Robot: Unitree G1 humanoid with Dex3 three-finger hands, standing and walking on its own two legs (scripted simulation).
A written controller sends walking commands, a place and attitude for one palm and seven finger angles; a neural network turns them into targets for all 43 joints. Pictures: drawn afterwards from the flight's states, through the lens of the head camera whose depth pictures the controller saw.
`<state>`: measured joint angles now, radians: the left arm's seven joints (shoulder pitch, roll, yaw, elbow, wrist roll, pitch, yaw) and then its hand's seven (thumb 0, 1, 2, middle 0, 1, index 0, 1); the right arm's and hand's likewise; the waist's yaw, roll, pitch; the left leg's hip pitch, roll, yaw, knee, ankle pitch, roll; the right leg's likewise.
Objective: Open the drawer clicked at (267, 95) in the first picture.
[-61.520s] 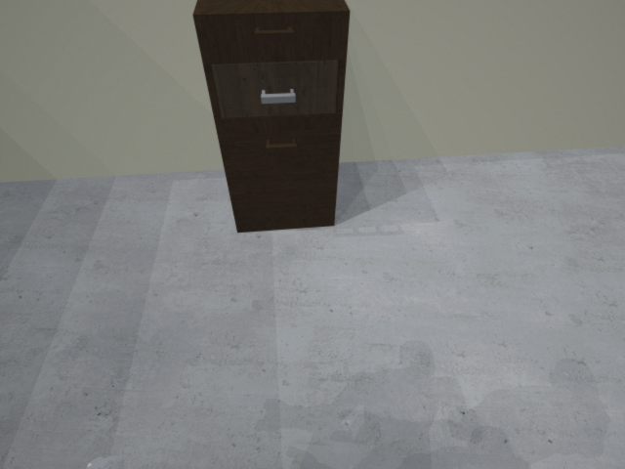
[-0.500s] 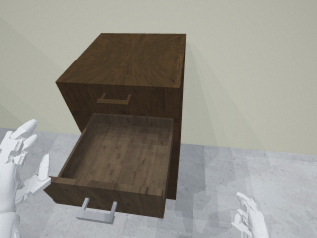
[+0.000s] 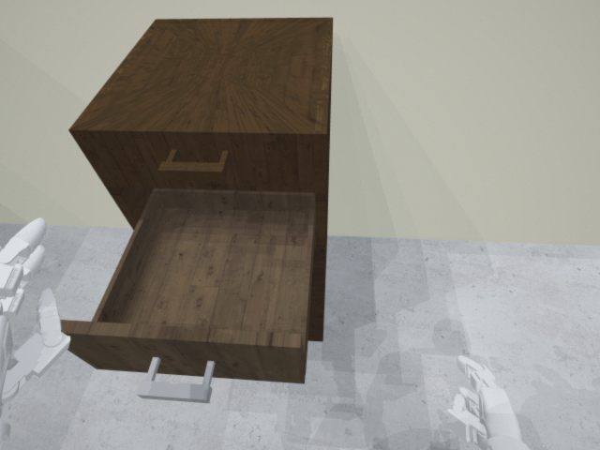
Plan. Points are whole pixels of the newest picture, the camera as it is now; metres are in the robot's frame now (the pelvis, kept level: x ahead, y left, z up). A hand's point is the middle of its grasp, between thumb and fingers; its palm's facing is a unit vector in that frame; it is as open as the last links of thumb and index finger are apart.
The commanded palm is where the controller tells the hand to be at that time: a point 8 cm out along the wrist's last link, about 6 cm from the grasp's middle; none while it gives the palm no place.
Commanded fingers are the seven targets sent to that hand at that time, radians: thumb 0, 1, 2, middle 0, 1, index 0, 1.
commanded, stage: step back with the hand held close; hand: left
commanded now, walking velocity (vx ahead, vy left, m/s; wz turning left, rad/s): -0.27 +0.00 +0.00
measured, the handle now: (178, 378) +0.24 +0.22 -0.12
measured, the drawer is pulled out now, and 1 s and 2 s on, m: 0.30 0.30 0.30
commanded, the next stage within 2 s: stop stepping back and stand still in 1.30 s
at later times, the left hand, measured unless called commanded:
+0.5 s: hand (6, 411) +0.13 +0.25 +0.16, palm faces +0.38 -0.80 -0.46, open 7.4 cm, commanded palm +0.07 +0.29 +0.17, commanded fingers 0.00 0.90 0.90 -0.20 -0.30 -0.20 -0.30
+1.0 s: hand out of the picture +0.11 +0.25 +0.15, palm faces +0.35 -0.81 -0.48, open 7.4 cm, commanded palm +0.04 +0.29 +0.17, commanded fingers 0.00 0.90 0.90 -0.20 -0.30 -0.20 -0.30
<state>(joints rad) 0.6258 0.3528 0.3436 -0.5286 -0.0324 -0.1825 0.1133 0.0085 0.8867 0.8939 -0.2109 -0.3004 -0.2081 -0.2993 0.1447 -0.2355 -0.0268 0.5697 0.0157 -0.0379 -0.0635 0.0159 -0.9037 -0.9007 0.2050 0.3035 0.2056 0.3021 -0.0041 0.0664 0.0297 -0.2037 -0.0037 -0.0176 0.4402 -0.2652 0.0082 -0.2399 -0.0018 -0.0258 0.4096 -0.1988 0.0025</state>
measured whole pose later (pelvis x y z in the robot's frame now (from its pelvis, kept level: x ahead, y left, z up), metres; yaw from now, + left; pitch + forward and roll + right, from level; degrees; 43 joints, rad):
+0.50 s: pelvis -0.06 +0.01 -0.01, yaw +0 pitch +2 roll -1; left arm 0.64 0.38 0.37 -0.62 -0.03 -0.21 0.16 0.01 0.88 0.89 -0.21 -0.30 -0.21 -0.30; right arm 0.18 -0.19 0.00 0.55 0.01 -0.08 -0.06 0.01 -0.90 -0.90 0.21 0.30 0.21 0.30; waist 0.01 0.00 0.01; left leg -0.38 -0.02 -0.02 0.59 -0.25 0.02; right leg -0.39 -0.01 -0.03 0.51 -0.17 0.01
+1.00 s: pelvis -0.09 +0.01 -0.02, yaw +1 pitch +3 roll -1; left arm 0.64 0.42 0.40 -0.64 -0.02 -0.24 0.17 0.01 0.88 0.89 -0.22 -0.30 -0.21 -0.30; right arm 0.15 -0.19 -0.04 0.60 0.00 -0.07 -0.06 0.02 -0.90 -0.90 0.20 0.30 0.21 0.30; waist -0.03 -0.04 0.02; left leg -0.42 -0.02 -0.02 0.62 -0.23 0.03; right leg -0.50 0.00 -0.01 0.66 -0.26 0.02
